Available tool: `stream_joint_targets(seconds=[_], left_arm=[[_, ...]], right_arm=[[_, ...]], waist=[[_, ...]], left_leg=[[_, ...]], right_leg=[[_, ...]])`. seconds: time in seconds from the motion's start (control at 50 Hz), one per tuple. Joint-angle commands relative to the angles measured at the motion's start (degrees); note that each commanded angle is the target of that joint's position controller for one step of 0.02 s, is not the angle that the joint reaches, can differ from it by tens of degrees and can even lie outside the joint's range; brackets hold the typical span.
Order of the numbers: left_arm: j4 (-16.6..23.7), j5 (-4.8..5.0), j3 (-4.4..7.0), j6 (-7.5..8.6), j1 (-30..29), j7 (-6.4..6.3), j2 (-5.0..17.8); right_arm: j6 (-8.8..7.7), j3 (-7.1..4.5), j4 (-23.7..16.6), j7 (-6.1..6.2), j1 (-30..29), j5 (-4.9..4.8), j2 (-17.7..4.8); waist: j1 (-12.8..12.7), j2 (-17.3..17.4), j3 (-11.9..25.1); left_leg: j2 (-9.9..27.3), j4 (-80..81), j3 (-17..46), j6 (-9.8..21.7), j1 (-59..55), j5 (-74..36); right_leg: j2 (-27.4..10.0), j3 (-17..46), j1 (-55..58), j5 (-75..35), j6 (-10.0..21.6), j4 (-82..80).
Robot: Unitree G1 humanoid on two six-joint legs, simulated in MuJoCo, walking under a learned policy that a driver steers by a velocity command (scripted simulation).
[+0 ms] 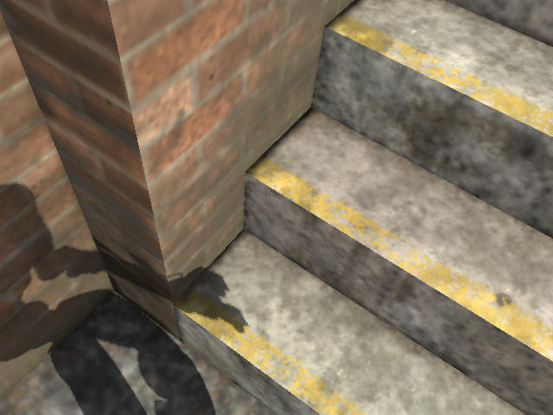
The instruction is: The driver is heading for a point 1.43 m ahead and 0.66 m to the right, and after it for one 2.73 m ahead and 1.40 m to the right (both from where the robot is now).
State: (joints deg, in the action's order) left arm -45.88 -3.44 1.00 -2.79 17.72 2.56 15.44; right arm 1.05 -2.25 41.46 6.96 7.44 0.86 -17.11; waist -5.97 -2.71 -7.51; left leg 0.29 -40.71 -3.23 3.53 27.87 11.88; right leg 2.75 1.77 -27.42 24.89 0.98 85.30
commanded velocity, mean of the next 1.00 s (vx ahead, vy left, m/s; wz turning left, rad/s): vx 0.42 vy -0.07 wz -0.63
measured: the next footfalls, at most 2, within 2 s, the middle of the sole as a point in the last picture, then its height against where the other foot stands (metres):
right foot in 0.26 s outside the picture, level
left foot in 0.68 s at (355, 370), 0.20 m higher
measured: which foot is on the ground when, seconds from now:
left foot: down 0.00-0.26, up 0.28-0.66, down 0.68-1.00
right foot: up 0.00-0.24, down 0.26-0.72, up 0.74-1.00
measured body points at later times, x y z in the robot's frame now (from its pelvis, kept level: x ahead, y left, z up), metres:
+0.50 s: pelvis +0.16 -0.13 +0.03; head +0.16 -0.19 +0.47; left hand +0.24 +0.14 -0.07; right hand +0.30 -0.38 -0.07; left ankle +0.17 -0.02 -0.44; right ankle +0.08 -0.24 -0.71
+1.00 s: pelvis +0.33 -0.15 +0.21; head +0.38 -0.14 +0.66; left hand +0.62 -0.15 +0.12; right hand +0.22 -0.37 +0.09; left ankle +0.42 -0.09 -0.51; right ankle +0.27 -0.30 -0.34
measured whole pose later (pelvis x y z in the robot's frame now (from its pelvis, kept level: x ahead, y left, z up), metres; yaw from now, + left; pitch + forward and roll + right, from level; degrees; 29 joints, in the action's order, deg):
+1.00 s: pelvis +0.33 -0.15 +0.21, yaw -40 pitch +2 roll +0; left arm -34.6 -2.2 0.2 0.5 1.5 -0.4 7.6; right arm -3.1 -2.4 51.9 2.1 15.5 1.1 -8.5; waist 0.2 -4.7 -1.9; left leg 2.3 -41.0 -6.3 2.5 24.2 18.2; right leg 5.8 8.7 -52.8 5.8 0.1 93.2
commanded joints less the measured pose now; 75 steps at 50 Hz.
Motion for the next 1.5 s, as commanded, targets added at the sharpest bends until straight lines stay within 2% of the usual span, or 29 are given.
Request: stream_joint_targets(seconds=[0.02, 0.12, 0.16, 0.22, 0.26, 0.28, 0.3, 0.32, 0.36, 0.44, 0.46, 0.56, 0.64, 0.68, 0.7, 0.72, 0.74, 0.76, 0.8, 0.84, 0.96, 1.04, 1.16, 1.2, 1.22, 1.24, 1.3, 1.36, 1.5], left_arm=[[4.85, -0.97, 2.37, -2.44, 1.4, 0.51, 8.86], [8.23, 0.22, 1.46, -2.33, -3.81, 4.0, 3.95], [2.3, 3.55, 0.29, 0.16, 6.63, -0.3, 1.72], [2.12, 2.55, 3.55, 0.52, 8.73, -1.29, 5.62], [-1.65, 1.32, 3.23, 3.9, 15.0, -1.84, 4.12], [-1.23, -0.55, 2.68, 6.24, 13.7, -1.39, 7.82], [-0.04, 1.33, 3.85, 7.35, 14.21, -2.04, 15.75], [3.15, 2.77, 5.65, 7.72, 7.8, -2.6, 19.97], [4.88, 2.87, 4.36, 6.42, -5.59, -2.5, 13.04], [0.75, 0.73, 3.78, 7.03, 6.68, -3.05, 9.79], [-1.7, 1.25, 3.87, 6.97, 9.19, -3.35, 9.05], [-2.45, 0.94, 4.2, 7.58, 15.97, -4.52, 8.81], [0.96, 3.4, 4.6, 4.17, 3.47, -6.52, 8.07], [3.1, 4.7, 7.23, 4.59, 0.98, -5.8, 15.46], [2.78, 6.65, 8.74, 7.34, -5.61, -4.8, 18.51], [9.96, 7.89, 8.1, 7.71, -14.66, -1.97, 11.57], [9.81, 2.31, 6.71, 8.03, -5.72, -0.72, 4.24], [9.58, -0.76, 5.63, 7.24, -1.89, -0.17, 0.03], [13.16, -1.68, 2.73, 3.96, -6.89, -2.62, -5.81], [11.86, -1.03, 0.39, 1.88, -3.88, -3.51, -7.66], [10.96, 1.12, 1.4, 3.17, -6.63, -3.2, -1.27], [6.73, 2.79, -0.06, 2.14, -4.45, -2.41, -5.92], [6.97, 3.87, 0.11, 4.17, -6.48, -4.74, -6.45], [7.39, 2.53, 2.13, 3.92, -2.24, -5.43, 1.93], [10.83, 1.72, 2.39, 3.55, -4.29, -5.42, 2.99], [13.04, 0.68, 2.17, 3.15, -6.88, -5.84, 1.24], [12.45, -0.23, 2.49, 3.25, -11.49, -7.4, 2.43], [12.58, 0.81, 3.29, 5.5, -8.17, -7.18, 3.89], [18.0, -0.96, 3.96, 5.38, -8.54, -6.16, 4.66]], right_arm=[[-1.35, -3.61, 0.21, 0.47, 7.88, 0.65, -11.23], [-1.75, -4.52, 1.96, -0.73, 7.12, 1.04, -11.16], [-3.02, -2.61, -3.52, -5.58, -11.02, 1.74, -5.85], [-2.82, -2.68, -3.55, -4.4, -10.49, 2.76, -5.28], [-1.33, -2.13, -4.56, -5.33, -9.48, 0.56, -5.06], [-1.17, -0.43, -5.81, -5.01, -8.09, 2.21, 0.43], [-1.7, 1.78, -7.4, -5.32, 6.19, 3.72, 7.72], [-1.93, 1.66, -5.18, -5.61, 13.56, 4.14, 6.33], [-3.25, 0.46, -7.26, -5.82, -3.33, 4.18, 0.45], [-0.13, 1.65, -10.92, -5.62, -8.18, 3.01, 3.64], [-1.45, 2.56, -14.98, -6.49, -10.8, 3.19, 5.94], [-2.72, 4.38, -23.57, -5.82, -23.82, 2.46, 8.26], [-1.63, 6.35, -29.94, -5.51, -23.8, 0.55, 10.11], [0.24, 0.77, -21.09, -4.01, 0.99, -1.18, 3.97], [-0.58, -1.53, -16.35, -3.38, 14.61, -0.95, -1.58], [-0.44, -2.9, -14.72, -2.52, 17.45, 2.67, -9.54], [0.49, -3.8, -13.96, -2.04, 8.44, 1.33, -11.52], [0.96, -2.54, -14.11, -3.08, 0.28, -0.67, -4.83], [0.82, -0.06, -8.01, -3.46, -9.17, -0.73, 5.43], [-1.51, 1.2, -0.25, -4.21, -5.29, 0.58, 9.83], [-5.95, -1.21, 6.63, -5.43, 3.54, 0.41, 2.82], [-5.57, -0.44, 4.84, -3.19, 1.6, -0.34, 3.52], [-1.59, -4.01, 1.49, -4.47, 9.27, -1.03, -1.97], [-0.71, -3.45, -1.59, -5.46, 12.87, -1.7, 3.49], [-0.48, -3.08, -1.77, -4.41, 12.19, -2.51, 3.35], [0.18, -4.0, -1.68, -3.4, 9.81, -1.14, 2.69], [3.28, -3.95, -8.34, -2.61, 5.58, 1.18, 3.63], [3.8, -4.67, -9.97, -3.97, 5.49, 2.25, 0.82], [5.41, -5.12, -15.09, -4.77, -2.23, 2.57, -0.21]], waist=[[3.79, 5.23, 12.85], [2.28, 11.55, 12.27], [-3.65, 24.18, 10.67], [-5.33, 11.94, 6.08], [-7.44, -0.56, 4.56], [-2.24, -2.28, -1.82], [7.01, -15.12, 10.86], [9.13, -12.82, 19.89], [6.71, -3.83, 2.22], [2.53, -5.95, 9.73], [3.38, -10.11, 14.51], [-0.33, -7.53, 4.63], [5.82, -5.89, 6.86], [15.48, -13.07, 27.47], [23.0, -12.92, 33.65], [22.93, 18.62, 34.33], [15.15, 34.91, 38.4], [9.3, 26.41, 33.59], [1.04, 10.75, 9.23], [-1.9, 3.97, 3.68], [1.09, 2.46, 6.81], [0.45, 8.64, 16.05], [5.41, 10.33, 13.7], [6.87, -7.56, 18.6], [3.17, -12.07, 23.15], [3.93, -6.35, 21.64], [10.5, -5.14, 6.1], [8.38, 1.37, 9.01], [4.39, -7.88, 11.1]], left_leg=[[23.76, 17.2, 17.21, 10.39, -14.96, -38.65], [20.1, 19.3, 3.06, 6.86, -14.79, -27.51], [11.52, 28.75, -7.14, 0.98, 5.66, 13.35], [13.56, 13.77, -7.82, 0.01, 0.35, 4.74], [9.67, -17.22, -9.48, 0.16, -2.12, -4.72], [3.28, -34.82, -3.24, -1.07, 20.09, 21.03], [0.21, -48.72, 4.55, -3.35, 21.41, 17.3], [2.0, -54.43, 7.94, -5.3, 20.91, 11.5], [4.46, -57.74, 5.97, -6.98, 29.21, 0.92], [0.02, -73.54, 2.35, -3.78, 34.47, 5.72], [0.49, -78.79, 2.92, -1.92, 35.55, 11.91], [-0.4, -88.76, 4.1, -1.25, 60.54, 27.99], [-0.73, -35.81, -3.76, -0.57, 16.13, 31.77], [-6.84, -32.86, -4.16, -0.71, -12.76, 20.29], [-4.26, -26.09, 5.87, 1.5, -19.25, 18.61], [9.59, 2.95, 37.33, 4.78, -20.85, 11.75], [20.44, 20.16, 65.66, 10.22, -18.75, 6.11], [19.26, 17.99, 63.95, 12.39, -11.35, 19.04], [14.41, 9.99, 40.84, 9.99, 7.44, 35.91], [9.47, 6.82, 24.03, 5.57, 12.02, 25.53], [10.07, 13.52, 6.64, 6.58, -3.43, -19.7], [7.17, 15.08, 0.36, 7.51, -9.61, -47.58], [7.97, 5.51, 9.05, 6.41, -18.39, -34.51], [1.44, -12.22, 6.01, 1.04, 3.65, 12.29], [-2.56, -30.2, 1.46, -1.65, 4.42, 21.59], [-1.39, -47.45, 2.97, -4.17, 4.11, 19.58], [1.21, -60.33, 7.0, -5.99, 11.98, 9.24], [0.0, -57.2, 6.53, -6.84, 13.27, 3.19], [4.2, -39.37, 6.13, -6.72, 14.34, 5.6]], right_leg=[[-3.14, 7.99, -6.68, -2.66, -0.48, 2.33], [-4.38, 2.41, -6.52, -9.99, -0.94, -7.47], [-3.97, -4.62, 16.79, -9.31, -0.44, -24.83], [-1.85, -10.61, 19.9, -18.14, 0.58, -40.67], [3.89, -10.94, 23.12, -20.07, 0.97, -67.49], [-6.17, 8.53, 25.99, -42.65, -4.69, -57.8], [-21.46, 36.06, 28.01, -82.12, -0.52, -62.61], [-28.42, 53.42, 27.94, -42.77, 10.18, -72.02], [-19.93, 41.06, 16.05, -2.3, 13.69, -73.02], [-13.62, 26.51, 23.67, -31.3, 12.49, -61.11], [-11.23, 25.9, 23.58, -10.5, 14.91, -63.19], [-14.6, 30.4, 33.31, -26.57, 14.67, -65.69], [-9.23, 20.48, 5.18, -52.67, 11.08, -85.23], [-10.24, 15.48, 14.07, -112.44, 8.62, -66.6], [-10.52, 13.66, 17.87, -112.68, 6.15, -47.45], [2.13, 10.46, 3.48, -73.29, 1.85, -26.33], [10.13, 13.45, -1.29, -12.33, 0.21, 6.53], [7.76, 15.68, -8.02, -11.31, 0.3, 24.22], [4.24, 10.48, -21.64, -14.03, 0.97, 31.65], [3.79, 10.65, -23.3, -15.12, 0.61, 30.39], [3.23, 5.63, -23.37, -20.01, -0.86, 5.29], [-3.01, -5.32, -0.92, -16.12, -1.77, -22.35], [0.13, -5.69, 11.22, -18.75, -0.46, -61.35], [-19.19, 9.36, 32.04, -57.89, 6.69, -57.51], [-27.97, 16.47, 24.86, -49.03, 15.97, -61.61], [-28.39, 16.09, 16.57, -41.88, 19.44, -64.77], [-21.1, 7.21, 4.68, -25.03, 14.35, -65.49], [-22.67, 3.1, 14.63, -32.13, 11.73, -60.36], [-29.89, -0.3, 17.32, -17.05, 8.94, -52.79]])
